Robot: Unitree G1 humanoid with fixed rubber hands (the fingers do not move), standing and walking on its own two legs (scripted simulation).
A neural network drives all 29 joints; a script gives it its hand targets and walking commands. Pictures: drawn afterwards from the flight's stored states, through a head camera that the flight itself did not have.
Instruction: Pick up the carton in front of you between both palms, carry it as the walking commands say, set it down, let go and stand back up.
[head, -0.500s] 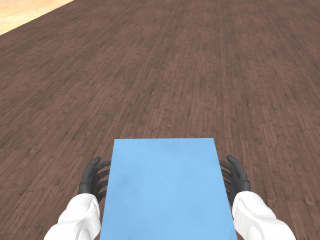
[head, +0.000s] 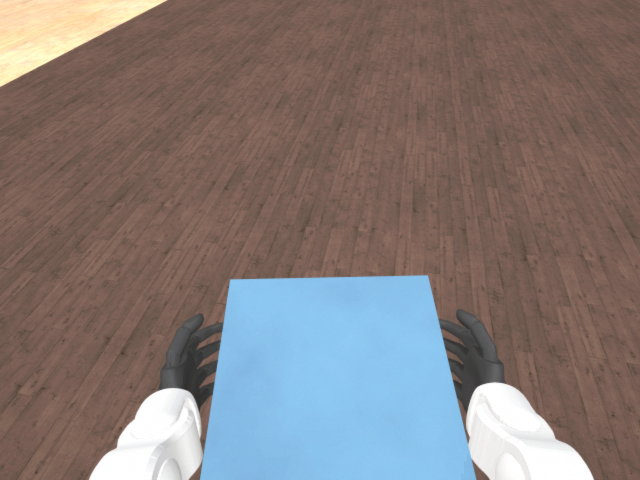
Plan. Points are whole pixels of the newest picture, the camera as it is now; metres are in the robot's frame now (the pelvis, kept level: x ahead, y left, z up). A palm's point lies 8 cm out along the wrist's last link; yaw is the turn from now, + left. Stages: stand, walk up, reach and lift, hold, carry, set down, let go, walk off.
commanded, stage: carry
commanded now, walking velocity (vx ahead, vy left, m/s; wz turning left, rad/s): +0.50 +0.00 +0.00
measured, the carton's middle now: (331, 411) +0.23 +0.00 +0.03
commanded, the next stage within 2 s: none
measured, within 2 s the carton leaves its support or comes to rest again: neither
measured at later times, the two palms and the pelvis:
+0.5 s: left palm (226, 191) +0.56 +0.16 +0.10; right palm (410, 187) +0.56 -0.14 +0.10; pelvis +0.34 +0.01 +0.00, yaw +0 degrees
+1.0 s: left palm (252, 107) +0.86 +0.15 +0.10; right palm (390, 104) +0.85 -0.15 +0.10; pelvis +0.63 +0.00 +0.00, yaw +0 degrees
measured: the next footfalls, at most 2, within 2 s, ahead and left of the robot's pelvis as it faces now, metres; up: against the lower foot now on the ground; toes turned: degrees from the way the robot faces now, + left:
left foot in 0.04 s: +0.21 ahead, +0.11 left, +0.00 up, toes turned +11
right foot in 0.54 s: +0.55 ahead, -0.11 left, +0.00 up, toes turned -11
